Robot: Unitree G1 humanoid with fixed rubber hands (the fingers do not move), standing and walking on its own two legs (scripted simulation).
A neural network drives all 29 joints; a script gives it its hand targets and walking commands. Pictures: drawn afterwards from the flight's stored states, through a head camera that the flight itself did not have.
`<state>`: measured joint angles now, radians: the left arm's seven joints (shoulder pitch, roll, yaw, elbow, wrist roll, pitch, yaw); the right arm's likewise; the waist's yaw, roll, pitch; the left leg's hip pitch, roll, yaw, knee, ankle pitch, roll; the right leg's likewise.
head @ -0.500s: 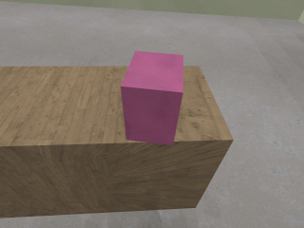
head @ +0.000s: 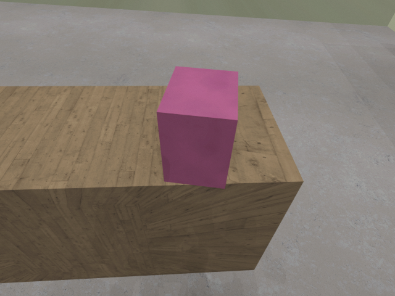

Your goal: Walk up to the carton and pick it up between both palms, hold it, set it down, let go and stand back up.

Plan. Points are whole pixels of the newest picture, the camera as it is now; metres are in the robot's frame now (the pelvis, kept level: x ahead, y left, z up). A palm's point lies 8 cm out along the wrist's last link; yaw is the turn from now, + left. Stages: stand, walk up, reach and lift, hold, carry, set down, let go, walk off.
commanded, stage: stand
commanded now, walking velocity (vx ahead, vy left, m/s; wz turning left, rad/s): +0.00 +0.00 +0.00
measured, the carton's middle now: (200, 127) +0.54 -0.05 +0.06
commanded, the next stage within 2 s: none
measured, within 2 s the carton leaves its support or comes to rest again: neither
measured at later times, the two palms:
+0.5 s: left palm out of the picture +0.09 +0.27 -0.12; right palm out of the picture +0.05 -0.30 -0.11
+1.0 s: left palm out of the picture +0.09 +0.27 -0.12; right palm out of the picture +0.05 -0.30 -0.11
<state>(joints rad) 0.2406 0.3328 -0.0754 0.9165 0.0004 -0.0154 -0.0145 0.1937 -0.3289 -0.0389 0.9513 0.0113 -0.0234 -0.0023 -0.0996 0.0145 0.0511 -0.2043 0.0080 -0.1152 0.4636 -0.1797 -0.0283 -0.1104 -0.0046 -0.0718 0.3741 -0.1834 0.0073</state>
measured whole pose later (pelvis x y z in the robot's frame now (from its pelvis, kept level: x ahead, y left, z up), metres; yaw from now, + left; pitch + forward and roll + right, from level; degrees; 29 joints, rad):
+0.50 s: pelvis +0.00 +0.00 +0.00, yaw +0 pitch -5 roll -2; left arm 0.24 0.33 -0.08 0.92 0.00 -0.01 -0.01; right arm 0.19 -0.33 -0.04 0.96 0.01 -0.02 0.00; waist -0.10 0.01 0.05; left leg -0.20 0.01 -0.12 0.46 -0.18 -0.03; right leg -0.11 0.00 -0.07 0.37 -0.18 0.01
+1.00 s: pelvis +0.00 +0.00 +0.00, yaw +0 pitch -5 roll -2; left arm 0.24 0.33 -0.08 0.93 0.00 -0.01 -0.01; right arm 0.19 -0.33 -0.04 0.96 0.01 -0.02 0.00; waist -0.10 0.01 0.05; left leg -0.20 0.01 -0.12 0.46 -0.18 -0.03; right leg -0.11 0.00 -0.07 0.37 -0.18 0.01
